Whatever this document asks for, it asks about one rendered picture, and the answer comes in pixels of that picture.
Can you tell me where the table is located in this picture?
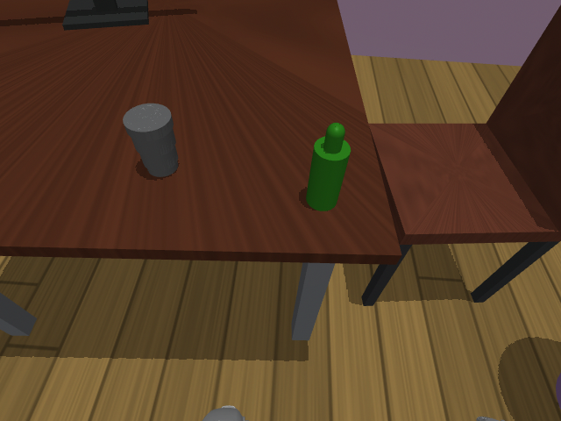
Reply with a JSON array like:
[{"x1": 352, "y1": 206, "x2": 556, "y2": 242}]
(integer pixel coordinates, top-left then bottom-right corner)
[{"x1": 0, "y1": 0, "x2": 401, "y2": 340}]

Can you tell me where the chair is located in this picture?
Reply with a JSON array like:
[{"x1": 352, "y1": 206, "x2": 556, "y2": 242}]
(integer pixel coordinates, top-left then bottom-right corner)
[{"x1": 362, "y1": 5, "x2": 561, "y2": 306}]

